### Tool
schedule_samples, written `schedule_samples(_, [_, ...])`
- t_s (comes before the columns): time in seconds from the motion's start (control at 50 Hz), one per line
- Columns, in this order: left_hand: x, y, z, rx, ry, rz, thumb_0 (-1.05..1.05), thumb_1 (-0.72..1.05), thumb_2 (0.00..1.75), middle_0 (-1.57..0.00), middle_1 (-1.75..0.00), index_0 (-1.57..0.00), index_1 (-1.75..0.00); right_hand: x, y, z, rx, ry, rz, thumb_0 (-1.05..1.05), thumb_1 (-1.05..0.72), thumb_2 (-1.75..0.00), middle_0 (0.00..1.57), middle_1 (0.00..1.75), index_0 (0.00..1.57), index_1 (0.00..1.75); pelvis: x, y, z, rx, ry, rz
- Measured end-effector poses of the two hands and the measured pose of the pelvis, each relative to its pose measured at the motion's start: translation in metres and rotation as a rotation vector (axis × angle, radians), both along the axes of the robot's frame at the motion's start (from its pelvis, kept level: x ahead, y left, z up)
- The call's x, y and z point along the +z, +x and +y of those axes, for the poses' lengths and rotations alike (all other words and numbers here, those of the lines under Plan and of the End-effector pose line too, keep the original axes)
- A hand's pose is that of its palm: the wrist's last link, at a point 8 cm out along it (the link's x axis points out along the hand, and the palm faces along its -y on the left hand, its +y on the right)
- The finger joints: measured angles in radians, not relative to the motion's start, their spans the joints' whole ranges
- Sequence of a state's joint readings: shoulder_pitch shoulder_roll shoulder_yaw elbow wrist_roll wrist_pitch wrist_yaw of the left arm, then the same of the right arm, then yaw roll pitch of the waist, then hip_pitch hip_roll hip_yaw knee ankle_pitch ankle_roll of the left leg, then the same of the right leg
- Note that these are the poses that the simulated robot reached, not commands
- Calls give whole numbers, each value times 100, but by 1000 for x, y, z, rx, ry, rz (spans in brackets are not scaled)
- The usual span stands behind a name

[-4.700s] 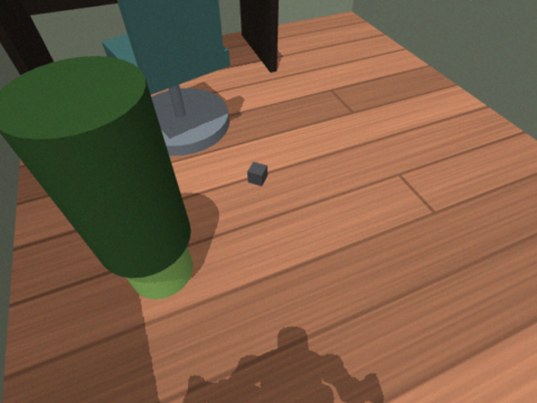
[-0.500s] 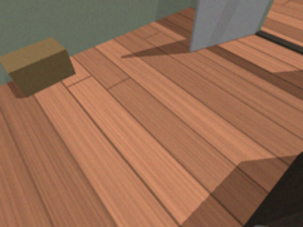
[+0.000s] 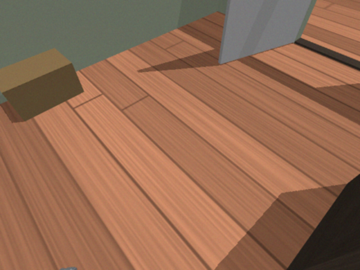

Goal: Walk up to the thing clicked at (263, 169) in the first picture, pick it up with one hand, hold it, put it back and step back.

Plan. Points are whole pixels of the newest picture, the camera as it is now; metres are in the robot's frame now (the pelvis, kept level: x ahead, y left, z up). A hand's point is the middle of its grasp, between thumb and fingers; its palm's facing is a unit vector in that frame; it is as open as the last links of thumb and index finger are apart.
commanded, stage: stand
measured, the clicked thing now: out of the picture -0.36 +1.15 -0.74
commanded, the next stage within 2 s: none
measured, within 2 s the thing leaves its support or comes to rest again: neither
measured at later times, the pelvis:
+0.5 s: pelvis -0.01 +0.00 +0.00, yaw +2 degrees
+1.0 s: pelvis +0.00 +0.00 +0.00, yaw +2 degrees
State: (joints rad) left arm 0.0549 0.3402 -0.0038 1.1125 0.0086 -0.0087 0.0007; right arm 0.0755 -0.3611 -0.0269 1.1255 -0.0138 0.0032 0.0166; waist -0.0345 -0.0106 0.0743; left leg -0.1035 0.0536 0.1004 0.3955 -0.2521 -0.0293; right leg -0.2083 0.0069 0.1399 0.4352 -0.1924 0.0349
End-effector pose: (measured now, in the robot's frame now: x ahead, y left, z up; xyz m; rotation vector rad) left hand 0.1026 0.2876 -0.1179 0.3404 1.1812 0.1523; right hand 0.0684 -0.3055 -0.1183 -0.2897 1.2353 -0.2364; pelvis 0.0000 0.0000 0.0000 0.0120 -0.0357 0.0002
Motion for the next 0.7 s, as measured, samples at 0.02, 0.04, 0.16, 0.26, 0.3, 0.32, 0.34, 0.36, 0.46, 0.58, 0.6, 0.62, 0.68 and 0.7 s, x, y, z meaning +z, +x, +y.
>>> schedule_samples(0.02, [0, -1, 0, 2, -1, 1, 1, 91, 90, -20, -30, -20, -30, 0, -1, 0, 0, 1, 1, 0, -90, -90, 20, 30, 20, 30, 0, 0, 0, 2, 0, -1])
schedule_samples(0.04, [1, -2, 0, 4, -1, 2, 1, 91, 90, -20, -30, -20, -30, 0, -1, 1, 1, 1, 2, 0, -90, -90, 20, 30, 20, 30, 1, 0, 0, 4, -1, -2])
schedule_samples(0.16, [2, -11, 3, 22, 2, 8, 1, 91, 90, -20, -30, -20, -30, 1, -1, 4, 13, 7, 1, 0, -90, -90, 20, 30, 20, 30, 3, -2, 0, 14, -2, -6])
schedule_samples(0.26, [4, -22, 5, 37, 8, 16, 1, 91, 90, -20, -30, -20, -30, 2, 1, 5, 26, 12, -9, 0, -90, -90, 20, 30, 20, 30, 3, -5, 0, 19, -3, -10])
schedule_samples(0.3, [4, -27, 7, 44, 10, 20, 1, 91, 90, -20, -30, -20, -30, 2, 1, 6, 31, 13, -11, 0, -90, -90, 20, 30, 20, 30, 3, -6, 0, 22, -3, -10])
schedule_samples(0.32, [4, -29, 7, 47, 11, 22, 1, 91, 90, -20, -30, -20, -30, 2, 1, 6, 34, 14, -11, 0, -90, -90, 20, 30, 20, 30, 3, -6, 0, 23, -2, -10])
schedule_samples(0.34, [4, -32, 8, 49, 12, 25, 1, 91, 90, -20, -30, -20, -30, 2, 2, 7, 36, 15, -11, 0, -90, -90, 20, 30, 20, 30, 4, -7, 0, 24, -3, -10])
schedule_samples(0.36, [4, -34, 8, 52, 12, 28, 1, 91, 90, -20, -30, -20, -30, 2, 2, 7, 39, 16, -11, 0, -90, -90, 20, 30, 20, 30, 4, -7, 0, 24, -3, -10])
schedule_samples(0.46, [3, -46, 10, 64, 14, 49, 1, 91, 90, -20, -30, -20, -30, 1, 0, 8, 46, 18, -4, 0, -90, -90, 20, 30, 20, 30, 4, -8, 0, 28, -3, -8])
schedule_samples(0.58, [1, -54, 11, 70, 11, 68, 1, 91, 90, -20, -30, -20, -30, 1, -2, 8, 48, 15, 13, 0, -90, -90, 20, 30, 20, 30, 4, -7, 1, 32, -5, -5])
schedule_samples(0.6, [1, -54, 11, 70, 11, 70, 1, 91, 90, -20, -30, -20, -30, 1, -3, 8, 47, 15, 15, 0, -90, -90, 20, 30, 20, 30, 4, -7, 1, 32, -5, -4])
schedule_samples(0.62, [1, -54, 11, 70, 10, 71, 1, 91, 90, -20, -30, -20, -30, 1, -3, 8, 47, 14, 18, 0, -90, -90, 20, 30, 20, 30, 4, -7, 1, 33, -5, -3])
schedule_samples(0.68, [0, -53, 11, 69, 7, 71, 1, 91, 90, -20, -30, -20, -30, 1, -3, 8, 48, 11, 23, 0, -90, -90, 20, 30, 20, 30, 4, -6, 2, 34, -5, -2])
schedule_samples(0.7, [0, -52, 11, 68, 7, 70, 1, 91, 90, -20, -30, -20, -30, 1, -3, 8, 48, 10, 24, 0, -90, -90, 20, 30, 20, 30, 4, -5, 2, 35, -5, -2])
